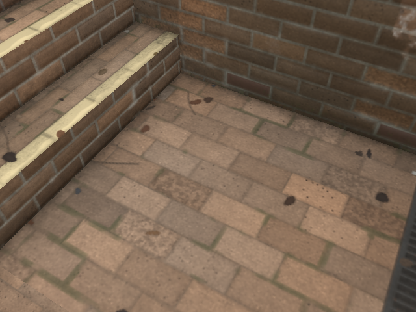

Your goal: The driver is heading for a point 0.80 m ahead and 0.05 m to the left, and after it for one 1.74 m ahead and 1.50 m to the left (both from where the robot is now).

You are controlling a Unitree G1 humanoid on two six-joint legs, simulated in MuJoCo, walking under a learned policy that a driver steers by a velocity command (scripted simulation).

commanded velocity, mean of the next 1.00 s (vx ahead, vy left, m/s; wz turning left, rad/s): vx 0.50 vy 0.00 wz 0.31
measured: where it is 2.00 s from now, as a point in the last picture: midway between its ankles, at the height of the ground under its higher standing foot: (151, 175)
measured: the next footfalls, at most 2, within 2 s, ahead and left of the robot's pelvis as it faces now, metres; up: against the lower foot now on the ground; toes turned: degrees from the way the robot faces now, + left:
left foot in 0.36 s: +0.28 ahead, +0.15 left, +0.00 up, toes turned +17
right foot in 0.84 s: +0.71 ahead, +0.04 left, +0.00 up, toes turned +17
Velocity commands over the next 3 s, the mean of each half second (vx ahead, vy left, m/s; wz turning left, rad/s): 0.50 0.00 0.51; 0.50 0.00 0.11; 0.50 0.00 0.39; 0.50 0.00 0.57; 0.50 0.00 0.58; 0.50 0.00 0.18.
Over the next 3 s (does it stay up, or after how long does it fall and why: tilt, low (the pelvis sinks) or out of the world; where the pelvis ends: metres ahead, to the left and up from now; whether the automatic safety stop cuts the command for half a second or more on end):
stays up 1.07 0.76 0.38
